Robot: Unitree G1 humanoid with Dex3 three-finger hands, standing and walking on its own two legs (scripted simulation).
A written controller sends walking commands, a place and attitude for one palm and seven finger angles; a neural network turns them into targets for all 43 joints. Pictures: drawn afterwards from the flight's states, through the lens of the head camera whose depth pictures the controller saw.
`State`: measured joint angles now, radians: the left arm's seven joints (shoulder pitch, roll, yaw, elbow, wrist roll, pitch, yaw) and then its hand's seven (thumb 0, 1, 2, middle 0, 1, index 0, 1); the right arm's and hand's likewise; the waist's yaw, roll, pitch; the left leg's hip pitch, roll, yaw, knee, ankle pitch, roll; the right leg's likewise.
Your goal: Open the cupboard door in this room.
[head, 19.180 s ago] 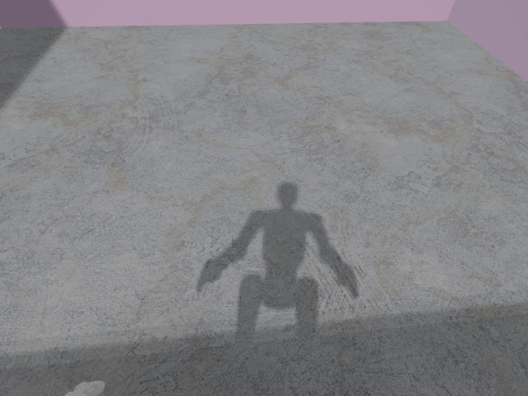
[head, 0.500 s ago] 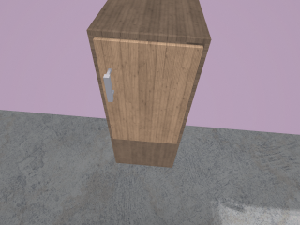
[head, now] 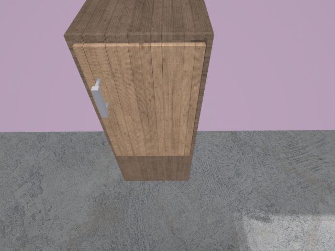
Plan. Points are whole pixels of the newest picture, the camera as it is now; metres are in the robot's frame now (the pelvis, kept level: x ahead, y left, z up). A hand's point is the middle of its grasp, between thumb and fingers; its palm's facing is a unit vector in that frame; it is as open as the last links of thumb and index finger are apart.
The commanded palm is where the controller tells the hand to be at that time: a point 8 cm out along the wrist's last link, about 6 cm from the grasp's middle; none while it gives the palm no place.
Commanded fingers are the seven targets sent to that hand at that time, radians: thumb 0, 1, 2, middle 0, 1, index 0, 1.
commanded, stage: come to a stop and stand still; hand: left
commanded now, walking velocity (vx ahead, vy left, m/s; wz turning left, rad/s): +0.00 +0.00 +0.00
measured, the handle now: (101, 98) +0.56 +0.23 +0.01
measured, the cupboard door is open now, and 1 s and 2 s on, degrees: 0 0 0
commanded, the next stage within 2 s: look again from close up in 0.24 s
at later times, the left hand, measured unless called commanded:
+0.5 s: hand out of the picture -0.04 +0.17 -0.18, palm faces +0.01 -0.98 -0.20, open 7.3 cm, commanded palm none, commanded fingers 0.00 0.90 0.90 -0.20 -0.30 -0.20 -0.30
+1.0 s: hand out of the picture -0.04 +0.17 -0.17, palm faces -0.01 -0.98 -0.19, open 7.4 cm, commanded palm none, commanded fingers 0.00 0.90 0.90 -0.20 -0.30 -0.20 -0.30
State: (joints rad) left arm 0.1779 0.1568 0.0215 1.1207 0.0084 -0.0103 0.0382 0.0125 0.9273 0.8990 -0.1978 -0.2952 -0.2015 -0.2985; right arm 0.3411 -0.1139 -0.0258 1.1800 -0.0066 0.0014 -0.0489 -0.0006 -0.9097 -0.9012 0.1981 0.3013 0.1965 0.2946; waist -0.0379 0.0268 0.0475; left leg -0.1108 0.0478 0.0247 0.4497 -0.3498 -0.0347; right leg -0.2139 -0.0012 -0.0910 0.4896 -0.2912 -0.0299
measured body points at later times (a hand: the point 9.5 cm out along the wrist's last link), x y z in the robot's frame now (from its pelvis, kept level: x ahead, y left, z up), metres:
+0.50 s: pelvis -0.03 +0.00 +0.00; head -0.01 -0.01 +0.45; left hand -0.03 +0.22 -0.16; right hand +0.02 -0.24 -0.16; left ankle -0.05 +0.11 -0.74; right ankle -0.02 -0.10 -0.74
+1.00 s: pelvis -0.03 +0.01 +0.00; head -0.01 +0.00 +0.45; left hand -0.03 +0.23 -0.16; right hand -0.07 -0.19 -0.17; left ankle -0.05 +0.11 -0.74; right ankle -0.02 -0.10 -0.74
